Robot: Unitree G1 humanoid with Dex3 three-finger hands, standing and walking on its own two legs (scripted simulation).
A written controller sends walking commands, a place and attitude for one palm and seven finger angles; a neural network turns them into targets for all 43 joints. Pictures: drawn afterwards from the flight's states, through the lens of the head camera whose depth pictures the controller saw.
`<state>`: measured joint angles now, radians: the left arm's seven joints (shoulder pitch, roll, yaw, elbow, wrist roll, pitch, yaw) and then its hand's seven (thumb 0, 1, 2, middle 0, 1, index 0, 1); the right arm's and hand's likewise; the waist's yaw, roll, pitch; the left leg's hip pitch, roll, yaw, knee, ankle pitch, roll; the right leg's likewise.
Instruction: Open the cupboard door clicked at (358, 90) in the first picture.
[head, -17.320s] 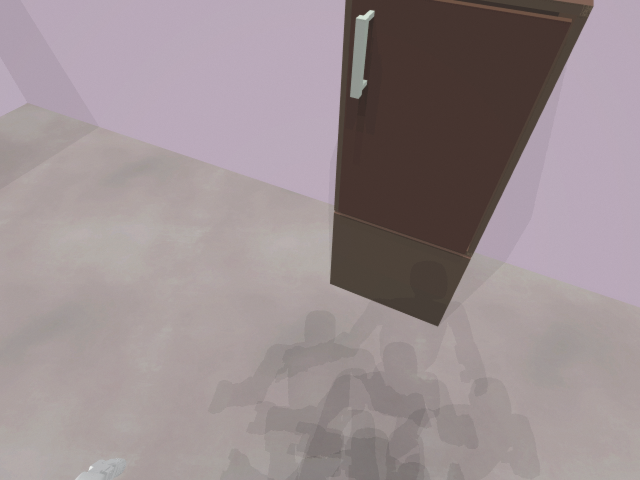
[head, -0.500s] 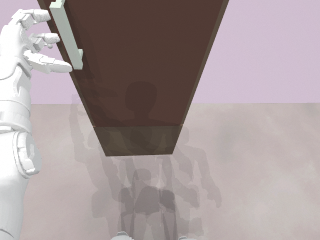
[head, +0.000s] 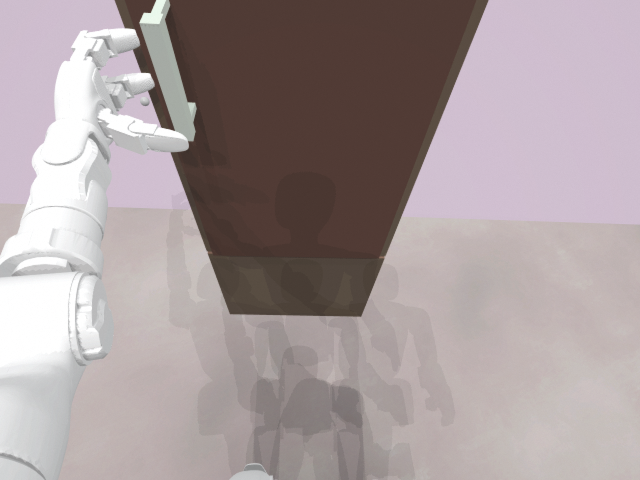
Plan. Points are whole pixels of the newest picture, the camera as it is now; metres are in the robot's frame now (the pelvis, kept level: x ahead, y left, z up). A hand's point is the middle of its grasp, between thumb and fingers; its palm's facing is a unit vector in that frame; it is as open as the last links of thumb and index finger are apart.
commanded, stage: slide the fingers in behind the handle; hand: left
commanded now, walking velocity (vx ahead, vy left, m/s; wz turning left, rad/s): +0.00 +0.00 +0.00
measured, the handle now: (175, 74) +0.56 +0.17 +0.17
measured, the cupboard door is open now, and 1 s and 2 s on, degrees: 1 2 2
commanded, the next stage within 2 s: move the hooked fingers beside the handle in 0.20 s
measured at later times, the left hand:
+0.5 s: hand (144, 107) +0.51 +0.19 +0.16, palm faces +0.07 -1.00 -0.01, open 15.1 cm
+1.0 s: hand (138, 103) +0.51 +0.20 +0.16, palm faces +0.04 -1.00 +0.00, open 14.7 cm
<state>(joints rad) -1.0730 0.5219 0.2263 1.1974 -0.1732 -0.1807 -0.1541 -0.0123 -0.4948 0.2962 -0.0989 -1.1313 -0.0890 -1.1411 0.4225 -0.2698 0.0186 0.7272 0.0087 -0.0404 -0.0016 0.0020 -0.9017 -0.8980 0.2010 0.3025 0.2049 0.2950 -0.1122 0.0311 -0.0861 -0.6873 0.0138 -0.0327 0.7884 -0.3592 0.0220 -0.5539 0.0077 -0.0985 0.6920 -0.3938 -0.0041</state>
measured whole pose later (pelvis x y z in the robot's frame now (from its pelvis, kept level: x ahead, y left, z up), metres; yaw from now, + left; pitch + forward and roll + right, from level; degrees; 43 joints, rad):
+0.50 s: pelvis -0.01 +0.00 +0.00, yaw +1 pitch +14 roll -3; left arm -1.08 0.52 0.22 1.22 -0.18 -0.20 -0.16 -0.01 -0.50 0.30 -0.09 -1.12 -0.07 -1.13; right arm 0.40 -0.28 0.02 0.74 0.01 -0.08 -0.02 0.00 -0.90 -0.90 0.20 0.30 0.20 0.29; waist -0.11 0.03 -0.07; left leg -0.68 0.01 -0.04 0.78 -0.35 0.02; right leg -0.55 0.01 -0.10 0.70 -0.39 -0.01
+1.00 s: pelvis +0.00 +0.00 +0.00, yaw -1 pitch +15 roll -3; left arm -1.05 0.58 0.30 1.23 -0.16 -0.21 -0.23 -0.01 -0.49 0.30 -0.16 -1.17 -0.16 -1.17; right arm 0.42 -0.28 0.03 0.73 0.02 -0.05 -0.03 0.00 -0.90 -0.90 0.20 0.30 0.21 0.29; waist -0.13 0.03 -0.08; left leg -0.68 0.02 -0.03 0.77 -0.35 0.02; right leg -0.55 0.02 -0.08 0.68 -0.38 -0.01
